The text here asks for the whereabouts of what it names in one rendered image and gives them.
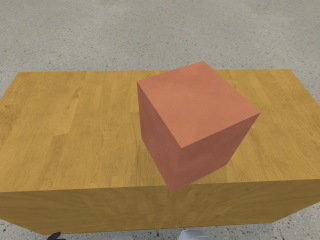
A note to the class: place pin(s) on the pedestal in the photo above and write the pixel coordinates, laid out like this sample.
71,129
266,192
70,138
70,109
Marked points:
72,159

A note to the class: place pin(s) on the right robot thigh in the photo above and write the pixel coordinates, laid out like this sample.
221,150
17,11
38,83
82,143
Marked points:
193,235

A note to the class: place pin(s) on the carton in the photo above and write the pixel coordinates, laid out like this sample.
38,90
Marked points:
191,121

